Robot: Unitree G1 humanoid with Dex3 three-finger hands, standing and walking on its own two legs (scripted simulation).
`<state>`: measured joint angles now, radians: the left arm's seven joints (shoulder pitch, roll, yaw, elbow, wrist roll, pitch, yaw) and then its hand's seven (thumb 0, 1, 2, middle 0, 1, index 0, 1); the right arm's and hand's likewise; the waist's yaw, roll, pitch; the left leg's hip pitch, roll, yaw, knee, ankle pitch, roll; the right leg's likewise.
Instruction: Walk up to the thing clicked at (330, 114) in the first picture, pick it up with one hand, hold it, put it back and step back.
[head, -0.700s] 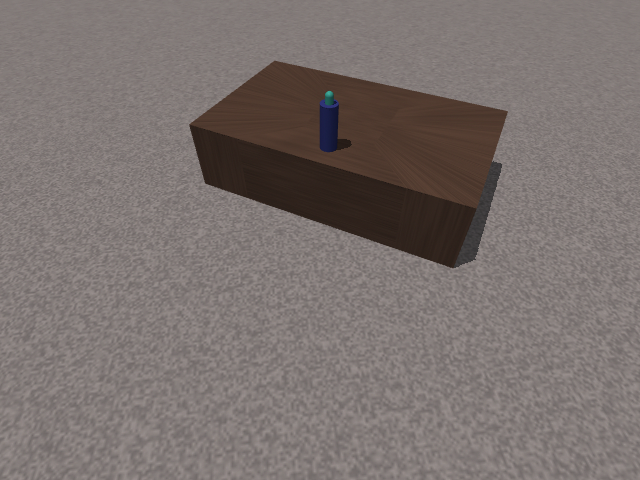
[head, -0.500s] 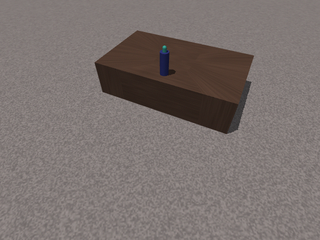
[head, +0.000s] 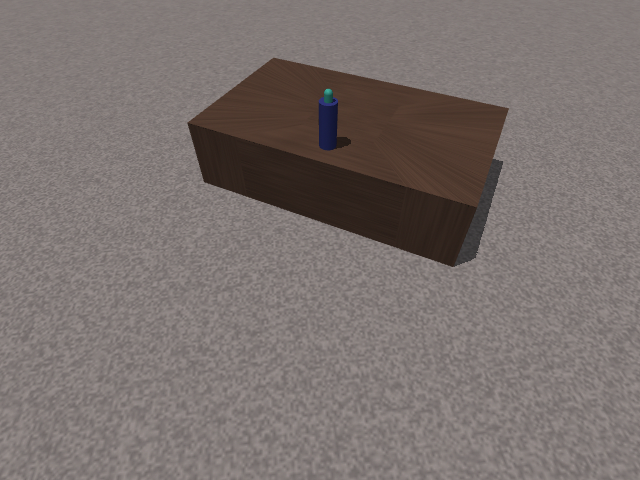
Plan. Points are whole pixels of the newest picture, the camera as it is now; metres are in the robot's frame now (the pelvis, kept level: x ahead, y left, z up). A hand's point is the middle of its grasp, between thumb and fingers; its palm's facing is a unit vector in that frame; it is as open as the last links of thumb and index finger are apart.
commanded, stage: stand
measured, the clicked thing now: (328, 118) +1.43 -0.04 -0.33
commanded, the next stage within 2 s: walk up in 0.42 s
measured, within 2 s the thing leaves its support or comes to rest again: neither
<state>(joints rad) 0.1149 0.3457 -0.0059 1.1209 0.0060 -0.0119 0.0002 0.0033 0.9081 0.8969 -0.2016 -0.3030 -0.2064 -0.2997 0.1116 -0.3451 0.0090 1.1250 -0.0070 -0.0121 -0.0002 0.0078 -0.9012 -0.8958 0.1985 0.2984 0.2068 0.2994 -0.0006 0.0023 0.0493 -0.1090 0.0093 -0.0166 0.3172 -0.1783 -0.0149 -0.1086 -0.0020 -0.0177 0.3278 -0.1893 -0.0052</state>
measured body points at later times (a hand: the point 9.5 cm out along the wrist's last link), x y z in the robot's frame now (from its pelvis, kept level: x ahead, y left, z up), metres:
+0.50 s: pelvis +0.01 +0.00 +0.00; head +0.01 +0.00 +0.45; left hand +0.08 +0.31 -0.13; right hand +0.08 -0.30 -0.13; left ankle -0.01 +0.13 -0.74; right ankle -0.01 -0.11 -0.75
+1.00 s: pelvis +0.16 +0.10 -0.01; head +0.17 +0.11 +0.44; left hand +0.22 +0.43 -0.13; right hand +0.19 -0.22 -0.12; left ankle +0.14 +0.21 -0.75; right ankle +0.22 -0.04 -0.71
